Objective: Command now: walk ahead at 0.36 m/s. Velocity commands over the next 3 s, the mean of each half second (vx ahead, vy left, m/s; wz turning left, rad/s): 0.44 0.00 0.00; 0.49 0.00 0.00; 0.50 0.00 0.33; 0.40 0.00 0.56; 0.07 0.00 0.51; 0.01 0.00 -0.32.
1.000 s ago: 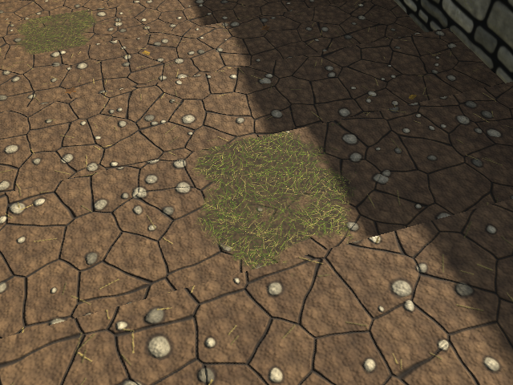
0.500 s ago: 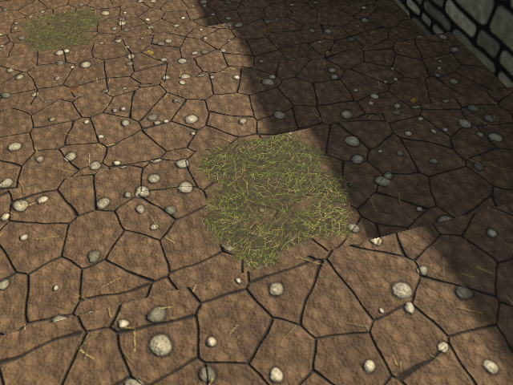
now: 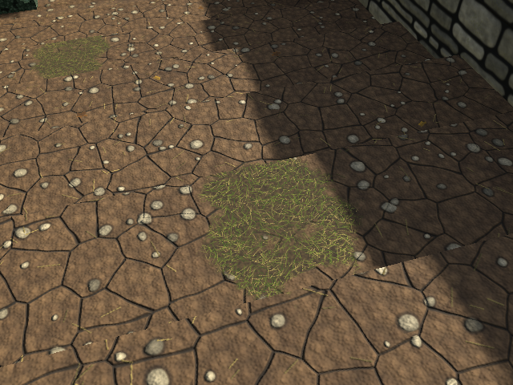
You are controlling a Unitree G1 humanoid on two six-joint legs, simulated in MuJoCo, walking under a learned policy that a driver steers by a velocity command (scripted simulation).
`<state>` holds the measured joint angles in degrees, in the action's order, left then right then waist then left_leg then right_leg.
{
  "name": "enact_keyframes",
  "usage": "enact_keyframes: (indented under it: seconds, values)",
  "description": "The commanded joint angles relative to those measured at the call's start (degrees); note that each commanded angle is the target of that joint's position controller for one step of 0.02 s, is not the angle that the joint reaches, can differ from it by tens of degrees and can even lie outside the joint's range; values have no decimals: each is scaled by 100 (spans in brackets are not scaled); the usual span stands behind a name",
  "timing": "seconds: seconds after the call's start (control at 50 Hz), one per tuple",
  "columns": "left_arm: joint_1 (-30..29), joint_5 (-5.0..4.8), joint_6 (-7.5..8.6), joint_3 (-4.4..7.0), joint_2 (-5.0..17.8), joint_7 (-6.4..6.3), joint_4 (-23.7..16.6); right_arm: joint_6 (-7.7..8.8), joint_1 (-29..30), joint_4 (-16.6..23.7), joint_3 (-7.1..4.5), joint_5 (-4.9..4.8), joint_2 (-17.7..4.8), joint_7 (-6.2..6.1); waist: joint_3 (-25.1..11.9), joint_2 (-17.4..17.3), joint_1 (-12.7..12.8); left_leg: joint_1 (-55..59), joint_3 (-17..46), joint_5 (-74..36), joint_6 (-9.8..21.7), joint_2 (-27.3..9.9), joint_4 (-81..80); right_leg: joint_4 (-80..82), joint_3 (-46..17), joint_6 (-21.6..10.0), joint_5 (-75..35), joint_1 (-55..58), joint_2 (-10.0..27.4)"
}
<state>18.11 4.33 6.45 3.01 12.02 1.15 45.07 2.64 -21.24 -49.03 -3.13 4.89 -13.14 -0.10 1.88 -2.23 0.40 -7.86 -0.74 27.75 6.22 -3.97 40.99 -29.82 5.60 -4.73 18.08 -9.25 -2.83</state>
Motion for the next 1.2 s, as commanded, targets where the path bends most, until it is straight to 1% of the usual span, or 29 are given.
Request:
enact_keyframes:
  seconds: [0.02,0.04,0.06,0.1,0.14,0.16,0.2,0.28,0.38,0.42,0.46,0.48,0.5,0.52,0.54,0.56,0.6,0.62,0.7,0.84,0.88,0.9,0.92,0.96,1.02,1.06,1.1,1.14,1.2]
  values:
    - [2181,52,194,170,963,15,336,380,1305,961,44,-157,-30,158,814,625,930,-4603,1458,197,73,435,2913,1996,-4057,-1934,444,2245,2741]
    - [1667,-7,149,57,560,79,281,440,1228,784,-78,-191,-483,77,779,77,717,-4476,1185,-175,11,290,3335,1913,-3358,-1680,781,1901,2465]
    - [1272,19,117,-88,284,98,246,436,1070,769,-94,-81,-531,65,667,-11,435,-4147,977,-644,6,70,2935,1860,-2561,-1374,737,1532,2076]
    - [619,109,45,-327,-311,-62,122,265,955,712,80,175,-58,167,636,286,30,-3304,838,-1701,49,-283,2199,1699,-1703,-876,-55,447,1527]
    - [722,97,136,-424,-323,-229,225,186,1035,739,173,181,111,303,489,358,52,-3155,813,-3247,-156,-294,1310,1480,-1364,-789,-564,75,1207]
    - [995,21,159,-367,-24,-273,292,200,1070,763,181,49,53,324,276,246,252,-3043,534,-4105,-316,-166,669,1223,-1076,-887,-568,-6,985]
    - [1538,118,88,-379,179,-194,666,158,1373,806,224,-53,96,294,332,334,397,-2439,300,-5409,-461,-150,-412,646,-838,-828,-480,-678,765]
    - [1915,-20,99,-493,134,57,1026,-8,1887,909,213,46,-237,270,678,243,414,-2303,346,-5030,-435,-236,-836,139,-1435,-902,-187,-813,1194]
    - [2508,-115,-104,-437,408,-47,1428,57,2721,798,393,42,-144,264,883,164,850,-2381,157,-3984,-418,-277,-2109,-746,-1789,-726,-767,434,1117]
    - [2133,-22,-165,-352,620,87,1361,99,1859,360,270,-34,-511,197,589,-76,379,-1055,-82,-4101,-336,-151,-2349,-1643,-1545,-573,-1914,274,904]
    - [1865,288,-192,-420,395,518,1318,119,-1708,-630,-72,-122,-1243,125,-787,-563,-1005,3735,-6,-6044,409,-401,-1312,-4687,-863,71,-2216,-2354,249]
    - [2801,156,-154,-566,-205,588,1429,93,-2658,-763,-213,-113,-1557,281,-2681,-1697,-946,5968,1340,-8825,1991,-1712,223,-7563,-923,458,2518,-3168,-430]
    - [1543,-112,-65,-499,211,680,807,79,-3072,-1071,-165,139,-1287,337,-2291,-648,-1490,6137,2650,-6683,2053,-2089,-442,-8288,-1165,521,2665,-4870,-565]
    - [446,-225,19,-449,265,644,344,77,-2012,-937,-242,1,-1370,240,-922,-295,-1247,4508,2802,-3389,1672,-2105,-1521,-7569,-1122,299,1644,-5881,97]
    - [2,-133,65,-358,507,467,376,77,-1050,-616,-55,-27,-965,252,-117,534,-932,2414,2351,-2190,1365,-1801,-2215,-6923,-1045,93,1087,-5100,550]
    - [158,104,95,-319,488,265,429,180,-107,-277,251,-24,-104,186,-4,694,-291,1046,1796,-2661,1178,-1475,-2679,-4951,-1395,-72,-364,-4081,948]
    - [47,238,-102,-380,117,239,576,269,330,-177,427,-103,234,208,636,173,177,-1229,1282,-2591,1208,-1232,-3488,-3131,-1175,-211,-506,-2711,1263]
    - [84,187,-223,-402,22,284,507,360,241,-242,364,-209,-54,184,500,-90,275,-1525,1034,-2452,1219,-969,-3542,-2583,-843,-112,-428,-2282,1125]
    - [-432,-12,-327,-575,33,273,239,477,248,-363,138,-91,-712,386,177,88,198,-1446,825,-3121,1062,-1019,-3402,-877,-929,25,-1819,-1593,932]
    - [-1691,-108,-160,-197,923,197,-12,285,-517,-701,84,-79,-786,332,104,43,-79,332,349,-4053,461,-823,-2291,-58,-406,-175,-2046,-1384,380]
    - [-290,-242,-13,68,1510,136,347,330,-649,-598,108,7,-563,351,-981,653,312,-775,-286,-3846,-178,-19,-387,-521,-845,-852,-2781,1423,648]
    - [1246,-281,-62,63,1533,143,597,408,-1355,-580,364,143,132,457,-2530,1760,658,-2694,-353,-639,-608,819,1540,415,-3518,-2113,-1311,4139,2170]
    - [2042,-104,-53,76,1287,94,948,376,-297,-517,217,-75,-348,526,-1675,1155,1219,-3857,290,625,-349,806,2725,1302,-4456,-1629,495,3767,2108]
    - [640,-159,48,55,1026,-35,784,414,389,-420,124,-155,-612,242,-298,678,666,-3792,596,-327,-55,135,2987,1711,-3565,-1162,707,1531,1892]
    - [-119,-198,27,-229,133,-129,708,347,503,-289,275,96,2,57,-411,301,-8,-2480,649,-775,-126,-391,2252,2116,-2616,-1136,-990,21,1735]
    - [-131,-201,124,-180,203,-142,737,264,497,-290,275,-55,-2,112,-280,334,-54,-2451,505,-986,-294,-351,1632,2361,-1896,-1020,-1229,-172,1547]
    - [363,-17,121,-111,466,-47,946,184,665,-248,252,-36,-23,256,-127,353,106,-2486,293,-1803,-393,-284,1274,2433,-1360,-1001,-1457,-337,1451]
    - [747,181,82,-108,382,-5,1107,162,409,-329,299,21,111,399,-62,450,101,-2519,352,-2966,-359,-274,1601,2192,-1088,-987,-1638,-462,1450]
    - [1283,159,128,-312,-40,-119,1364,252,1157,-19,233,15,-111,385,37,284,367,-4242,1028,-4206,-336,-420,509,1650,-1241,-1050,-1686,1097,1761]
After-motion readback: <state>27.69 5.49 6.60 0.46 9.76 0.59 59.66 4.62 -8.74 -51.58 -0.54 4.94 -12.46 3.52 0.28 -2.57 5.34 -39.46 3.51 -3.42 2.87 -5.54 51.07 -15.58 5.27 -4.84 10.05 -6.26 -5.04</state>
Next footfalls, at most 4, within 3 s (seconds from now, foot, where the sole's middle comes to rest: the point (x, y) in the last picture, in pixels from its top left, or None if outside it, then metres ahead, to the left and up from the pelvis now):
0.44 left None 0.41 0.13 -0.92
0.86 right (308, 338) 0.72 -0.11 -0.92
1.60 left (210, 265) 1.09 0.23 -1.08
1.94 right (242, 200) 1.42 0.12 -1.08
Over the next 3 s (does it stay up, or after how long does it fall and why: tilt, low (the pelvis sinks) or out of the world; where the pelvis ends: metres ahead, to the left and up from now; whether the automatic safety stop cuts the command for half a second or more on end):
stays up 1.31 0.16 -0.30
